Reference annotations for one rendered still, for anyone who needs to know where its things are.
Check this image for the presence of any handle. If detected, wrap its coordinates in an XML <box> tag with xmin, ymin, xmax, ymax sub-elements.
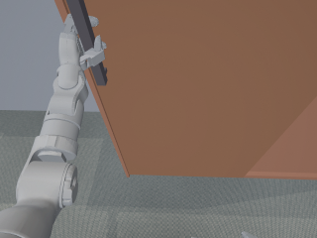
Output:
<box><xmin>66</xmin><ymin>0</ymin><xmax>108</xmax><ymax>86</ymax></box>

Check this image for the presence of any left robot hand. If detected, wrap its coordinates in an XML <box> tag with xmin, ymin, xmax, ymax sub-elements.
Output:
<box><xmin>58</xmin><ymin>13</ymin><xmax>107</xmax><ymax>71</ymax></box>

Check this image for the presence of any wardrobe door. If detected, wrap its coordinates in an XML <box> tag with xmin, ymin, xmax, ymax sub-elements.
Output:
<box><xmin>250</xmin><ymin>96</ymin><xmax>317</xmax><ymax>174</ymax></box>
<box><xmin>64</xmin><ymin>0</ymin><xmax>317</xmax><ymax>179</ymax></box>

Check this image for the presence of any robot left upper arm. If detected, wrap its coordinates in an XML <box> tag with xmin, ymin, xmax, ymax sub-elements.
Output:
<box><xmin>0</xmin><ymin>161</ymin><xmax>78</xmax><ymax>238</ymax></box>

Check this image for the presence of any robot left forearm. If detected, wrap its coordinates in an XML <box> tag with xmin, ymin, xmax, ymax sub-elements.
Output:
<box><xmin>16</xmin><ymin>63</ymin><xmax>89</xmax><ymax>202</ymax></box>

